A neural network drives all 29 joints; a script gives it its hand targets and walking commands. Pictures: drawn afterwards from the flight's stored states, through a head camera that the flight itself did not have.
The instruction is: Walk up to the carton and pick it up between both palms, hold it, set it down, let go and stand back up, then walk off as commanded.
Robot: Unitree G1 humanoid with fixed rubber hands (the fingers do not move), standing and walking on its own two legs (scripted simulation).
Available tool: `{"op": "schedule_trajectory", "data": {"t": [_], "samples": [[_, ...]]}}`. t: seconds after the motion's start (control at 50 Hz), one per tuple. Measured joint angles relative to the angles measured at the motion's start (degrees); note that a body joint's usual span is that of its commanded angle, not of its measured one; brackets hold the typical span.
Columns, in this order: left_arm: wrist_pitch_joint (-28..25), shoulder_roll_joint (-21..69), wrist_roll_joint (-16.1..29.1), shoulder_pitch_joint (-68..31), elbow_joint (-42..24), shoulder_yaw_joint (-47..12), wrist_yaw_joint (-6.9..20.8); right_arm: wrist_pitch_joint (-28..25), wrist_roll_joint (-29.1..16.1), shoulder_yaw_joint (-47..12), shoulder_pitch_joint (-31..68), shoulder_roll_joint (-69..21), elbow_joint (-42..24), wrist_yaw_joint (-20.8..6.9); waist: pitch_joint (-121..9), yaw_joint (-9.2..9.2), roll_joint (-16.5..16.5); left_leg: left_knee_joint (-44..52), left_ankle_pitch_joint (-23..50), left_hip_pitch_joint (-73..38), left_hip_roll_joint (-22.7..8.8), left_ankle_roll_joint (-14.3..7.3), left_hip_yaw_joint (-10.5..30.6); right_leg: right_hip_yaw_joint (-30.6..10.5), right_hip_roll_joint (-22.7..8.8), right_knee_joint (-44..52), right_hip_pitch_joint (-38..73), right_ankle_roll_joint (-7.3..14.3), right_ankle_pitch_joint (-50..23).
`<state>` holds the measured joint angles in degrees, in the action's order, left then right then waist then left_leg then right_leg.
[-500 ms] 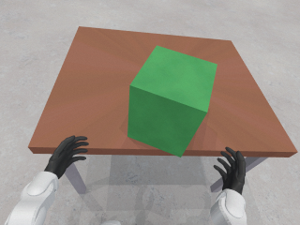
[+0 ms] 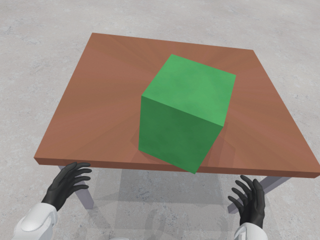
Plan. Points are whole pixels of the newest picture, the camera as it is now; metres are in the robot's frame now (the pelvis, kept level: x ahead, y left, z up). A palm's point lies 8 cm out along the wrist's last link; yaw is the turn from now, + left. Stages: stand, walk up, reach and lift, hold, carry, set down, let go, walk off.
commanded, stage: set down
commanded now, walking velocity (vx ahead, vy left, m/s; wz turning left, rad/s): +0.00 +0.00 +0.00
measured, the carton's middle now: (183, 115) +0.45 -0.04 +0.02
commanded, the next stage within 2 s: let go in 1.48 s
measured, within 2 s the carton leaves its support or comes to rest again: neither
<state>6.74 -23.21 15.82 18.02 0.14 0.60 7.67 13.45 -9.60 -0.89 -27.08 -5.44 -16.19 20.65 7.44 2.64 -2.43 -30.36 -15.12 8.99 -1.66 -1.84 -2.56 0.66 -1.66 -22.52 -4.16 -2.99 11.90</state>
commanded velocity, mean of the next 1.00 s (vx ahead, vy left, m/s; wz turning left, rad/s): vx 0.00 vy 0.00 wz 0.00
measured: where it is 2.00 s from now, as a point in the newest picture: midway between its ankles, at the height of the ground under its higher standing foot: outside the picture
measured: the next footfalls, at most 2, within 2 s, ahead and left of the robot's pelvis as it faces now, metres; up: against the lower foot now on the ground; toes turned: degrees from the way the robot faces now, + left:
none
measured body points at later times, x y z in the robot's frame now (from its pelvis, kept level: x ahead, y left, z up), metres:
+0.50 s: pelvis +0.02 +0.00 +0.00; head +0.03 +0.03 +0.45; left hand +0.20 +0.24 -0.01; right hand +0.19 -0.18 +0.01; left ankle +0.02 +0.09 -0.74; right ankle +0.01 -0.16 -0.74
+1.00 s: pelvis +0.02 -0.01 +0.00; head +0.04 +0.02 +0.45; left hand +0.20 +0.24 -0.02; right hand +0.18 -0.20 -0.02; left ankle +0.02 +0.09 -0.74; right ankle +0.01 -0.16 -0.74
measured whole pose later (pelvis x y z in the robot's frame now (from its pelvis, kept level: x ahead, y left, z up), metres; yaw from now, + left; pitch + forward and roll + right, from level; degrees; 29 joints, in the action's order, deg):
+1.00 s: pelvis +0.02 -0.01 +0.00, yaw +0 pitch -5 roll -2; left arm 8.4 -23.2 12.1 21.0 -0.3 0.6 5.7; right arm 1.2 -8.6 -0.9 -27.0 -1.1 3.1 10.6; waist 7.4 2.6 -2.4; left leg -28.2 -15.2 8.4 -1.8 -0.6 -2.6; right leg 0.7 -1.5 -22.5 -4.6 -2.4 13.2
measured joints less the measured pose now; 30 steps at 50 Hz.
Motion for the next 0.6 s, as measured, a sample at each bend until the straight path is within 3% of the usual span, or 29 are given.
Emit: {"op": "schedule_trajectory", "data": {"t": [0.3,0.6], "samples": [[0.0,0.0,-0.4,1.2,-0.4,0.0,0.0,-0.2,0.0,0.0,0.0,0.4,3.2,-2.7,0.0,0.0,0.0,0.0,-0.7,0.0,0.0,0.2,0.0,0.0,0.0,0.0,0.0,0.0,0.7],[0.0,0.0,-2.0,3.2,-0.4,0.0,-0.4,-6.1,0.0,0.0,0.0,1.8,9.2,-5.4,0.0,0.0,0.0,0.4,-1.0,0.0,-0.1,0.6,0.0,0.0,0.0,0.0,-0.2,0.0,1.3]]}}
